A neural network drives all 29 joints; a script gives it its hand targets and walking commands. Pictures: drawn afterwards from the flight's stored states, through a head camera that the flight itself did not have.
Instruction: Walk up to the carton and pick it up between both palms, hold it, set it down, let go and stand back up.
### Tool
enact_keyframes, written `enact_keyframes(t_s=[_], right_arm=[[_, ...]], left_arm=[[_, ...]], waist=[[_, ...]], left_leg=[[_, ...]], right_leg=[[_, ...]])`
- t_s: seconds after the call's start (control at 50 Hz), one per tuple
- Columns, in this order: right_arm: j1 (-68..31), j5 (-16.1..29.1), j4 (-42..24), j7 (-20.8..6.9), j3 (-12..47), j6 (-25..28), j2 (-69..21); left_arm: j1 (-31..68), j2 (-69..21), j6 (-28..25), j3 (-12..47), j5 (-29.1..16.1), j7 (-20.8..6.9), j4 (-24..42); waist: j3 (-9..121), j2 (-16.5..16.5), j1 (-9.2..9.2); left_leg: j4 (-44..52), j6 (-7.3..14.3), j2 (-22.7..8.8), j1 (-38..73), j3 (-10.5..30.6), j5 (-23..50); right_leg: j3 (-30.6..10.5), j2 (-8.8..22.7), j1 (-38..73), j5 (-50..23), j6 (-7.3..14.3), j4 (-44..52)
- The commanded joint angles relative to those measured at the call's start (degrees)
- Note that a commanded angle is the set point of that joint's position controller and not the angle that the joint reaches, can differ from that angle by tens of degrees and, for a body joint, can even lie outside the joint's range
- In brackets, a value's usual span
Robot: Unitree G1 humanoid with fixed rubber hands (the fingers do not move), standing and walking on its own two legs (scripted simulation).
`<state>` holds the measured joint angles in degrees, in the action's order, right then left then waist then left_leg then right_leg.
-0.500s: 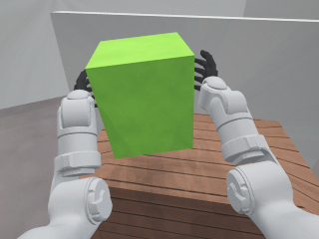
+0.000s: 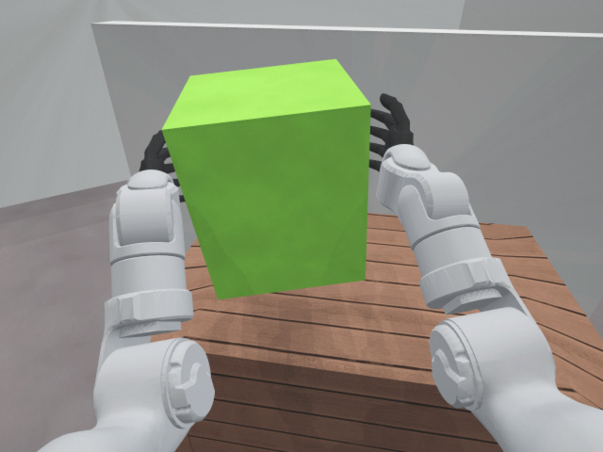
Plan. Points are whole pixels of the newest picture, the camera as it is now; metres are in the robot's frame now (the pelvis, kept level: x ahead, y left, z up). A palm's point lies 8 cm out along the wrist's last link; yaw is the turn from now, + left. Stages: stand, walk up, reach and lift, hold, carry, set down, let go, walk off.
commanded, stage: hold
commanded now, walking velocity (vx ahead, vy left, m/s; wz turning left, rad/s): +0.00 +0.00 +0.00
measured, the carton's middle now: (277, 177) +0.42 +0.00 +0.25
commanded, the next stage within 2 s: none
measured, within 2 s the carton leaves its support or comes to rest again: neither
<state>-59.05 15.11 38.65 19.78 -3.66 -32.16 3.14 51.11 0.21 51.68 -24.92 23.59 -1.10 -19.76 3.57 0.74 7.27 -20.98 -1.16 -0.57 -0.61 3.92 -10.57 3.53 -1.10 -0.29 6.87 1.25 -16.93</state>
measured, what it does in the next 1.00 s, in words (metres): stands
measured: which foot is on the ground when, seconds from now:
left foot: down 0.00-1.00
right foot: down 0.00-1.00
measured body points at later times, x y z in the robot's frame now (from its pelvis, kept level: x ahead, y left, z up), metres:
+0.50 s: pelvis +0.00 +0.00 +0.00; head -0.10 +0.02 +0.44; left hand +0.38 +0.15 +0.27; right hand +0.36 -0.14 +0.31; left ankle +0.03 +0.13 -0.75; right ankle +0.04 -0.10 -0.75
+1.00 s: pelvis +0.00 +0.00 +0.00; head -0.10 +0.02 +0.44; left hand +0.38 +0.15 +0.28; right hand +0.37 -0.15 +0.31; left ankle +0.03 +0.13 -0.75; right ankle +0.04 -0.10 -0.75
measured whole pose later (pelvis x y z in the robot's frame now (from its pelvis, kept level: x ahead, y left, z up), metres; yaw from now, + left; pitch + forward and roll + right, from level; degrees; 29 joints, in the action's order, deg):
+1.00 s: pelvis +0.00 +0.00 +0.00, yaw +1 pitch -10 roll -1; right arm -59.4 14.8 40.7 19.3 -4.6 -31.3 3.1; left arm 52.3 0.8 51.1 -24.7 23.4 -1.2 -21.7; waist 4.1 1.4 7.4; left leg -20.8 -1.2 -0.4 -1.2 4.3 -9.9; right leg 3.4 -1.1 -0.7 6.7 1.3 -17.0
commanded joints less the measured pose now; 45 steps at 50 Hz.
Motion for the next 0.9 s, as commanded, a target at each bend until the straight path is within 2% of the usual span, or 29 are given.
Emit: enact_keyframes(t_s=[0.0,0.04,0.08,0.1,0.14,0.16,0.22,0.24,0.26,0.28,0.3,0.36,0.38,0.4,0.42,0.46,0.48,0.56,0.6,0.62,0.64,0.66,0.68,0.7,0.78,0.8,0.82,0.84,0.88], right_arm=[[-44.15,8.45,-9.82,-10.99,13.69,0.25,-35.40],[-44.69,9.24,-13.69,-10.85,14.88,1.11,-36.47],[-45.26,8.92,-14.74,-10.43,14.75,1.15,-36.66],[-45.69,8.79,-14.43,-10.42,15.11,0.94,-36.38],[-45.67,8.13,-14.87,-10.14,13.75,1.07,-34.58],[-44.19,7.40,-11.32,-9.95,11.96,0.33,-33.28],[-44.38,6.92,-8.96,-10.78,12.06,0.45,-35.21],[-43.64,6.94,-9.62,-10.51,12.05,0.74,-34.24],[-43.97,7.41,-9.95,-10.42,11.91,0.92,-34.72],[-45.41,8.32,-13.09,-10.44,13.36,1.60,-35.65],[-44.23,9.06,-11.98,-10.48,14.08,1.04,-36.01],[-45.07,10.49,-15.70,-10.20,15.75,1.41,-35.60],[-42.55,9.22,-11.96,-9.86,13.96,0.02,-32.63],[-43.19,7.66,-10.29,-9.95,12.99,0.37,-33.43],[-43.13,7.45,-10.83,-10.12,12.17,0.29,-33.14],[-45.16,8.55,-12.25,-10.85,13.25,1.08,-34.96],[-44.46,7.17,-9.86,-10.77,11.51,0.72,-33.98],[-46.34,8.58,-11.63,-11.18,13.05,1.52,-34.31],[-46.48,8.20,-11.86,-11.28,13.61,1.65,-35.53],[-45.20,7.72,-10.56,-11.15,12.99,1.31,-34.09],[-46.19,8.31,-11.04,-11.22,13.07,1.95,-34.64],[-46.71,7.91,-12.31,-11.18,13.12,1.90,-34.96],[-46.48,8.16,-10.65,-11.15,13.26,1.52,-34.46],[-45.06,7.17,-9.76,-11.03,11.47,1.42,-33.46],[-45.31,8.29,-11.50,-11.18,12.48,1.86,-34.03],[-45.61,8.88,-11.33,-11.15,13.09,1.63,-33.58],[-46.06,8.24,-10.61,-11.24,12.80,1.68,-33.51],[-44.59,7.27,-9.42,-11.07,11.16,1.54,-32.29],[-44.19,8.48,-10.67,-11.07,12.55,1.50,-33.91]], left_arm=[[56.98,-26.00,-7.63,20.91,-13.62,-10.99,11.00],[55.45,-27.48,-7.60,21.46,-14.46,-10.83,11.02],[56.54,-27.53,-7.80,21.87,-14.87,-10.90,10.18],[55.48,-27.38,-7.64,21.34,-14.46,-10.93,9.23],[56.38,-27.93,-7.61,22.51,-14.67,-11.34,10.01],[56.48,-27.37,-7.52,21.54,-14.41,-11.69,7.65],[58.49,-25.64,-8.31,19.79,-13.57,-11.46,9.14],[54.75,-26.94,-7.73,20.08,-13.37,-11.83,7.45],[57.41,-27.47,-8.19,21.56,-14.43,-11.87,9.31],[57.55,-28.26,-8.33,22.93,-15.38,-11.70,11.81],[58.51,-27.17,-8.48,22.64,-15.63,-11.22,12.65],[55.68,-29.07,-8.06,23.82,-15.36,-10.78,12.60],[52.24,-26.75,-7.18,20.57,-13.11,-11.16,8.97],[56.23,-27.64,-7.49,22.05,-13.95,-11.78,9.51],[55.28,-26.82,-7.35,20.24,-13.42,-11.85,8.49],[57.54,-27.26,-7.91,21.65,-13.84,-11.47,12.48],[57.94,-26.92,-7.85,20.13,-13.27,-11.47,9.07],[57.88,-27.80,-7.92,21.70,-14.29,-10.88,9.88],[58.60,-27.77,-8.14,22.67,-14.43,-10.67,10.91],[55.86,-26.75,-7.91,20.30,-13.14,-10.78,8.49],[57.42,-28.31,-8.06,21.53,-13.78,-10.71,8.67],[55.87,-27.95,-8.27,21.04,-13.72,-10.77,8.57],[56.83,-27.21,-8.23,21.12,-13.76,-10.87,7.53],[57.30,-27.92,-8.24,21.41,-13.89,-11.12,7.66],[57.43,-28.16,-8.61,21.98,-14.53,-10.97,10.34],[56.91,-27.67,-8.38,21.39,-14.27,-10.81,9.78],[57.85,-27.84,-8.49,22.39,-14.04,-10.74,10.43],[55.68,-28.39,-7.89,22.15,-14.01,-11.05,6.51],[55.65,-27.76,-8.23,21.45,-13.94,-10.85,10.15]], waist=[[19.91,-3.32,-1.08],[23.56,-2.50,-0.90],[23.43,-1.26,0.02],[23.18,-1.47,-1.01],[23.19,-2.58,0.63],[18.10,-2.66,1.55],[19.33,-2.18,-0.09],[18.63,-2.55,0.58],[20.41,-3.02,1.35],[24.04,-3.71,0.70],[24.06,-2.95,0.17],[25.83,-4.50,0.39],[18.75,-2.63,1.00],[19.43,-2.82,1.98],[19.12,-2.34,0.91],[21.08,-3.88,-0.26],[18.47,-3.51,0.56],[21.63,-4.67,-0.53],[22.24,-3.96,-0.25],[19.89,-2.46,-0.17],[21.58,-3.25,-0.57],[22.40,-1.38,-0.13],[21.54,-2.41,0.04],[19.57,-2.66,1.52],[23.11,-3.71,1.00],[22.47,-4.27,-0.23],[22.54,-3.83,0.49],[20.39,-4.50,1.68],[21.70,-3.71,0.54]], left_leg=[[4.95,-0.85,3.92,-7.94,-3.92,6.17],[4.03,-0.78,3.92,-6.28,-3.68,9.47],[4.45,-0.56,4.17,-6.11,-3.97,7.89],[4.21,-0.46,4.19,-6.56,-3.93,8.29],[4.29,-1.03,3.95,-5.53,-3.74,8.11],[5.14,-1.09,3.59,-6.74,-3.41,4.86],[5.88,-0.37,3.41,-8.16,-3.63,3.86],[5.77,-0.60,3.47,-7.81,-3.76,5.14],[5.27,-0.89,3.47,-6.92,-3.58,6.17],[4.08,-1.28,3.81,-6.23,-3.43,9.09],[3.91,-1.27,3.75,-5.81,-3.56,10.26],[2.70,-1.99,3.96,-4.06,-3.08,12.99],[3.77,-1.56,4.13,-5.31,-3.41,9.60],[4.86,-1.24,3.60,-5.47,-3.27,5.82],[5.52,-0.72,3.77,-6.94,-3.52,3.81],[5.50,-1.02,3.40,-7.89,-3.67,5.25],[5.75,-0.64,3.78,-8.71,-3.61,3.29],[5.01,-1.13,3.40,-7.08,-3.56,6.50],[5.00,-1.18,3.50,-6.14,-3.56,7.27],[5.42,-0.53,3.69,-6.52,-3.66,5.81],[5.26,-1.07,3.58,-6.56,-3.67,5.55],[5.07,-0.39,3.52,-6.38,-3.22,6.67],[5.39,-0.41,3.66,-7.03,-3.60,4.34],[5.78,-0.77,3.17,-7.80,-3.03,3.68],[5.14,-0.94,3.21,-6.09,-3.28,7.25],[5.10,-1.18,3.45,-5.99,-3.17,7.63],[5.18,-1.39,3.16,-5.33,-3.03,7.09],[5.68,-1.22,3.24,-6.48,-3.02,5.01],[5.27,-0.91,3.44,-6.79,-3.26,6.28]], right_leg=[[-1.22,-1.78,11.89,-4.27,-3.78,0.90],[-1.28,-2.15,12.70,-7.38,-3.86,0.82],[-1.60,-2.17,12.92,-6.98,-3.82,1.30],[-1.35,-1.98,12.43,-6.78,-4.12,1.29],[-1.32,-2.21,11.98,-6.43,-4.10,1.27],[-1.01,-1.98,10.44,-2.99,-3.80,1.80],[-0.98,-1.67,11.33,-2.60,-4.06,1.06],[-0.92,-1.71,11.88,-4.25,-3.85,1.35],[-0.72,-2.07,12.60,-5.34,-3.60,0.47],[-1.04,-2.06,13.15,-7.70,-3.97,0.28],[-0.86,-2.25,12.61,-7.79,-3.87,0.15],[-1.10,-2.64,12.99,-9.92,-3.77,0.48],[-1.23,-2.07,12.06,-7.30,-3.93,1.43],[-0.77,-2.25,10.35,-3.17,-3.82,1.38],[-1.20,-2.07,11.29,-2.07,-3.82,1.54],[-0.71,-2.13,12.02,-3.24,-3.61,0.35],[-0.81,-2.04,10.74,-1.54,-3.78,1.09],[-0.79,-2.10,11.94,-4.38,-3.69,0.35],[-0.60,-2.52,11.57,-3.89,-3.49,0.48],[-1.15,-2.17,11.59,-3.44,-3.63,1.42],[-0.70,-2.66,11.38,-2.66,-3.51,0.60],[-0.79,-2.40,11.80,-3.92,-3.65,1.37],[-1.12,-2.39,11.19,-2.43,-3.47,1.38],[-0.80,-2.47,11.30,-2.68,-3.30,0.99],[-0.50,-2.47,12.13,-5.41,-3.70,0.66],[-0.59,-2.74,12.37,-5.27,-3.63,0.54],[-0.52,-2.67,11.80,-4.27,-3.69,0.70],[-0.61,-2.87,11.08,-3.56,-3.34,0.86],[-1.12,-2.25,12.21,-5.12,-3.48,0.73]])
